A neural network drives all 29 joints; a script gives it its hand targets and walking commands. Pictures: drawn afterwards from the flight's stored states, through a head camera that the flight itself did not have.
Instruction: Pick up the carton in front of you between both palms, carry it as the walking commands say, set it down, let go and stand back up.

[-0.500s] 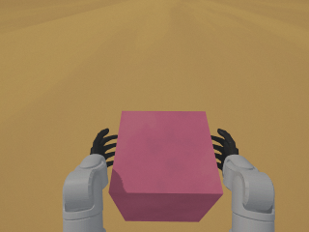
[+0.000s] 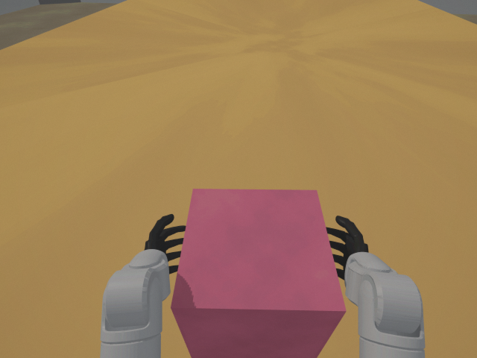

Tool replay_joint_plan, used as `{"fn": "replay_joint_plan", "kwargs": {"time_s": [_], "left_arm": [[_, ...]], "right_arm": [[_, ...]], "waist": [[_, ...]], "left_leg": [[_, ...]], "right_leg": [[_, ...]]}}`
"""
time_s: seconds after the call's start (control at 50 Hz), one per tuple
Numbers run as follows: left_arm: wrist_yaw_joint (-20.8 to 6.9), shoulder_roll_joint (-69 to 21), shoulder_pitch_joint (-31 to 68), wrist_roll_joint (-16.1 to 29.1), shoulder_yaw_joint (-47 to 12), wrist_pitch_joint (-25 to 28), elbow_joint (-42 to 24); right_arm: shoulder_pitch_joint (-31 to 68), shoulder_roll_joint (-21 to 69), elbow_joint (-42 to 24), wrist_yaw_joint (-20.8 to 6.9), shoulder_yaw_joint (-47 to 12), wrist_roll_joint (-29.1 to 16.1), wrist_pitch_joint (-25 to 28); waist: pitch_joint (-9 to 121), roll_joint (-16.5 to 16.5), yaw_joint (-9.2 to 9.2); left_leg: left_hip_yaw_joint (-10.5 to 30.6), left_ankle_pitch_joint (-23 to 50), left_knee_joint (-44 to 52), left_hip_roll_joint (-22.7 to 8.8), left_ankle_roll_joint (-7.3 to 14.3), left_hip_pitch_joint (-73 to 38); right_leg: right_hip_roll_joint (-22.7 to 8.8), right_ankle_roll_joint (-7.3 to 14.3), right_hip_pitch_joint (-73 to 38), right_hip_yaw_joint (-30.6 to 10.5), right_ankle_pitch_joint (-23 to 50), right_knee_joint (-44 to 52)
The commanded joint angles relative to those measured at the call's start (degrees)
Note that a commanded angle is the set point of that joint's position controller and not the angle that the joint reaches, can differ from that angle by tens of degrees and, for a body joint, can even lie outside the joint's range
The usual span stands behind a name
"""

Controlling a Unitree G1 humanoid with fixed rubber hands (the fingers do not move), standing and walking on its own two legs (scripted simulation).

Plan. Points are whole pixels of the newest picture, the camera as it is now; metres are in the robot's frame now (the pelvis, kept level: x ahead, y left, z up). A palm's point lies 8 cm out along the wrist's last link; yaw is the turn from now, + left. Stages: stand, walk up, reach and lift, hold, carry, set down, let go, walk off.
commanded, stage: carry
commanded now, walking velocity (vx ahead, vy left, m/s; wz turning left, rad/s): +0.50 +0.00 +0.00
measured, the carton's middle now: (253, 280) +0.28 +0.00 +0.02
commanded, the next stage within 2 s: none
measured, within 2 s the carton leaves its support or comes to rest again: neither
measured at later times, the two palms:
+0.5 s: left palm (205, 147) +0.58 +0.12 +0.09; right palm (330, 154) +0.57 -0.17 +0.09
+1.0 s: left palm (209, 101) +0.87 +0.15 +0.08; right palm (303, 102) +0.86 -0.15 +0.09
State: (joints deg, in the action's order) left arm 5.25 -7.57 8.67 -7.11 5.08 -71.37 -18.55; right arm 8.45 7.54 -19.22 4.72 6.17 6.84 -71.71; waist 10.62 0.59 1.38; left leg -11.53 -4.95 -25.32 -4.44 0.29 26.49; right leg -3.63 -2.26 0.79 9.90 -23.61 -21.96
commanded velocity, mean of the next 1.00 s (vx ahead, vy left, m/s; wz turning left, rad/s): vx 0.32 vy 0.00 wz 0.00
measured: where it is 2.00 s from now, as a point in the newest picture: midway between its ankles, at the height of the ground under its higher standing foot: (249, 303)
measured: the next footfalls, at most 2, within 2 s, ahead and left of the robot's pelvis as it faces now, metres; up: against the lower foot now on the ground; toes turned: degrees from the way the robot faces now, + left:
right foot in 0.46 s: +0.45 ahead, -0.12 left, +0.00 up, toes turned -12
left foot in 0.88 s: +0.71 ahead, +0.09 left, +0.00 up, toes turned -18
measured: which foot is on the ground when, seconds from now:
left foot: down 0.00-0.46, up 0.48-0.86, down 0.88-1.00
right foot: down 0.00-0.02, up 0.04-0.44, down 0.46-0.90, up 0.92-1.00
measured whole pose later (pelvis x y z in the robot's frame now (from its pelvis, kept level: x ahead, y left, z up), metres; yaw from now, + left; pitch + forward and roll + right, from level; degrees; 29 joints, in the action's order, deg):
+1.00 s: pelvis +0.59 +0.00 +0.01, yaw -1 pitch +4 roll +0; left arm 5.1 -7.8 10.5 -7.4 7.5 -70.5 -18.9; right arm 10.9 8.0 -16.9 5.0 5.7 7.2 -69.2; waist 3.5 2.2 -0.1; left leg -13.1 -5.7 -24.3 -2.0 3.5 22.1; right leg -3.6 -2.3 13.8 5.2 -31.7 -39.9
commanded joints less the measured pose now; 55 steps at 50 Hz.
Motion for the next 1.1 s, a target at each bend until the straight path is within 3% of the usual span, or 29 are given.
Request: {"fn": "replay_joint_plan", "kwargs": {"time_s": [0.0,0.02,0.04,0.06,0.1,0.14,0.2,0.36,0.42,0.44,0.46,0.48,0.5,0.54,0.56,0.58,0.64,0.68,0.76,0.82,0.84,0.86,0.88,0.9,0.92,0.96,0.98,1.02,1.08], "left_arm": [[-14.9,-47.3,27.3,23.8,-39.5,-0.4,-2.4],[-15.0,-48.2,29.6,24.6,-40.3,-0.9,-3.0],[-15.3,-49.6,30.1,25.0,-40.7,-0.7,-1.9],[-15.6,-51.2,30.7,25.5,-40.6,-0.1,-1.5],[-15.7,-54.4,31.4,26.0,-41.0,1.3,-2.1],[-15.3,-55.6,32.0,25.6,-41.5,2.5,-4.0],[-14.1,-56.2,31.1,24.8,-42.0,3.5,-6.7],[-13.5,-49.8,24.6,23.2,-40.4,1.0,-7.4],[-14.2,-48.8,23.9,23.1,-39.4,0.2,-4.7],[-14.5,-48.6,23.3,23.1,-38.9,0.1,-3.3],[-14.6,-48.2,22.7,22.6,-38.2,0.2,-2.1],[-14.9,-48.9,23.3,22.3,-37.9,0.7,-0.1],[-15.0,-50.4,23.7,23.3,-38.0,1.1,-0.8],[-15.3,-54.4,26.9,24.3,-39.1,2.2,-2.3],[-15.5,-55.8,28.9,24.9,-39.8,2.8,-3.7],[-15.5,-56.7,30.5,25.4,-40.3,3.2,-4.9],[-15.7,-56.7,31.0,26.9,-41.4,3.7,-8.2],[-15.7,-55.4,29.9,27.1,-41.6,3.7,-9.8],[-15.2,-51.4,25.8,26.0,-40.8,2.6,-10.4],[-14.9,-49.4,23.6,24.1,-39.5,1.5,-8.3],[-14.9,-48.7,23.2,23.7,-39.1,1.1,-7.3],[-15.0,-47.7,23.1,23.3,-38.9,0.8,-6.3],[-15.0,-47.3,25.6,23.9,-39.6,0.1,-6.6],[-15.0,-47.8,25.1,23.9,-40.1,-0.4,-5.8],[-15.2,-48.8,24.5,23.8,-40.1,-0.2,-4.6],[-15.6,-52.0,27.6,24.5,-41.1,0.9,-4.9],[-15.6,-53.8,29.8,25.2,-41.4,1.5,-5.1],[-15.4,-55.7,30.1,25.6,-42.0,2.4,-6.4],[-15.0,-55.9,31.2,25.4,-42.2,2.9,-9.4]], "right_arm": [[24.4,47.6,1.4,-13.9,-38.0,-21.9,0.3],[24.5,48.3,3.4,-13.9,-37.5,-21.1,0.8],[24.4,49.6,3.1,-13.9,-37.6,-21.8,1.1],[25.6,51.6,1.8,-14.0,-38.1,-22.6,1.6],[29.2,55.0,-1.3,-14.2,-39.6,-24.0,2.7],[31.9,56.6,-4.0,-14.6,-41.2,-25.6,3.6],[31.9,55.7,-6.8,-14.9,-42.3,-27.1,4.1],[25.0,49.1,-6.2,-14.4,-40.6,-24.5,1.7],[24.5,47.9,-3.9,-14.4,-40.0,-23.2,0.9],[24.6,47.3,-3.4,-14.3,-40.0,-22.9,0.6],[26.0,46.8,-3.9,-14.4,-40.1,-23.1,0.3],[27.7,48.0,-4.2,-14.4,-41.1,-23.6,0.0],[27.9,49.1,-3.2,-14.6,-41.2,-24.0,0.4],[30.2,52.5,-3.5,-14.9,-41.8,-24.7,1.6],[30.8,53.8,-4.0,-14.9,-42.3,-24.9,2.3],[31.3,55.7,-4.3,-14.8,-42.7,-25.2,2.8],[30.6,56.7,-6.5,-13.9,-43.0,-24.7,4.0],[29.3,55.9,-7.8,-13.2,-42.9,-24.1,4.2],[25.7,52.4,-8.9,-12.6,-42.1,-23.5,3.2],[23.7,50.3,-7.3,-13.1,-41.6,-23.4,1.7],[23.7,49.5,-6.7,-13.4,-41.4,-23.3,1.3],[23.8,48.3,-5.9,-13.7,-40.9,-23.1,0.9],[23.9,48.0,-4.1,-13.9,-39.8,-22.2,0.8],[22.0,48.3,-1.5,-14.0,-38.9,-21.9,1.1],[21.1,49.7,-1.0,-14.2,-38.8,-22.3,1.4],[24.3,53.5,-2.0,-14.4,-39.5,-23.1,2.4],[26.3,55.2,-2.7,-14.6,-39.9,-23.7,2.8],[28.1,56.4,-4.6,-14.7,-40.6,-24.5,3.5],[30.8,56.1,-7.4,-14.8,-41.7,-25.5,4.0]], "waist": [[12.2,-6.1,-2.83],[14.1,-19.1,-3.24],[13.3,-17.7,-2.88],[12.9,-12.3,-2.95],[12.8,-4.2,-2.54],[12.2,-5.5,-2.17],[10.8,-7.6,-2.2],[5.6,-9.2,-2.66],[6.5,-7.6,-1.46],[10.2,-5.1,-0.74],[13.4,5.3,0.44],[14.9,18.5,0.39],[13.4,15.7,-0.23],[12.7,4.8,-0.41],[11.9,2.3,-0.66],[12.1,3.4,-0.81],[11.1,5.9,-0.59],[9.4,6.2,-0.62],[9.0,8.2,-0.3],[8.7,6.4,-0.81],[9.0,4.8,-1.19],[11.0,2.0,-1.54],[16.0,-8.0,-2.25],[19.9,-14.1,-2.72],[19.0,-11.3,-2.56],[16.8,-8.2,-1.93],[15.5,-9.7,-1.86],[17.3,-9.1,-1.55],[17.2,-3.6,-1.41]], "left_leg": [[15.3,-13.3,5.8,-8.6,4.1,-31.1],[36.4,-11.9,10.8,-19.3,11.5,-41.4],[39.2,-5.5,11.3,-21.0,13.3,-42.3],[34.5,1.0,9.7,-19.6,12.8,-39.8],[26.7,-0.5,10.8,-17.6,9.2,-33.5],[19.4,-5.0,13.9,-15.4,7.2,-28.5],[14.1,-7.1,17.0,-13.8,7.9,-27.5],[4.4,11.9,12.6,-9.7,5.0,-31.9],[-0.6,20.1,-0.5,-7.5,2.4,-28.6],[-2.0,17.7,-10.0,-6.0,0.6,-21.3],[-2.3,4.3,-25.6,-2.4,-1.9,-9.4],[1.6,-19.9,-38.6,4.6,-3.4,8.6],[8.5,-23.5,-45.8,2.4,-1.6,15.0],[11.0,-19.1,-45.5,-1.8,0.3,15.3],[11.3,-16.0,-41.3,-3.2,0.4,13.2],[11.1,-13.9,-37.1,-3.6,0.3,10.6],[7.9,-10.6,-26.8,-2.7,-0.7,8.9],[5.4,-7.7,-18.0,-1.6,-1.5,7.8],[0.7,1.9,-6.6,2.5,-1.1,0.8],[-3.1,13.2,4.7,4.8,-1.2,-10.5],[-2.7,18.4,7.1,3.7,-0.8,-18.3],[3.9,31.6,5.1,-3.2,-0.5,-27.3],[16.1,58.0,-2.0,-14.7,6.1,-40.9],[22.3,58.7,-1.5,-18.7,12.7,-46.4],[21.7,51.2,1.6,-18.3,12.8,-43.1],[17.1,36.1,5.5,-15.6,9.4,-36.2],[14.2,32.7,6.1,-13.4,6.9,-32.5],[9.7,23.9,5.4,-11.1,4.9,-29.3],[5.3,15.1,1.8,-7.8,1.9,-24.1]], "right_leg": [[-3.4,0.9,19.4,2.6,19.1,-23.7],[3.0,-0.9,35.5,0.8,2.1,-36.8],[1.7,0.5,42.8,-5.2,-5.5,-44.7],[-0.5,1.7,43.9,-7.7,-5.2,-47.5],[-3.8,2.6,41.8,-9.8,1.1,-43.6],[-3.9,2.2,37.6,-8.2,6.0,-36.7],[-3.6,1.1,36.6,-5.9,11.1,-26.7],[-0.3,2.4,29.7,0.8,22.1,-6.5],[3.3,3.9,15.7,5.9,18.4,-1.2],[2.0,4.4,3.2,4.1,15.0,-2.8],[-10.0,7.7,-6.6,-15.9,8.2,1.7],[-20.6,14.7,-17.9,-37.2,10.4,6.8],[-21.2,15.5,-17.3,-37.0,16.9,7.4],[-18.5,13.4,-11.3,-27.1,24.2,5.7],[-17.4,11.6,-7.4,-23.1,23.3,7.1],[-16.5,10.3,-4.7,-19.7,20.2,8.6],[-14.9,10.8,-2.7,-13.5,15.1,12.2],[-13.3,10.7,-3.2,-8.8,25.8,10.8],[-10.1,7.2,-4.1,-0.9,46.7,4.4],[-6.8,4.2,-2.2,3.6,46.2,-4.9],[-5.8,2.4,2.1,3.8,44.0,-9.0],[-4.7,0.0,8.0,3.1,32.6,-14.5],[-1.9,-1.8,18.3,0.2,11.7,-24.1],[1.0,-1.6,25.8,-3.3,-7.7,-29.0],[0.1,-0.9,26.7,-6.2,-11.3,-28.7],[-1.3,0.4,22.9,-7.4,-12.0,-15.0],[-0.8,0.5,18.8,-6.3,-8.5,-8.9],[-0.1,0.5,11.7,-3.2,5.1,-2.3],[-5.6,0.2,5.1,-5.9,20.3,1.4]]}}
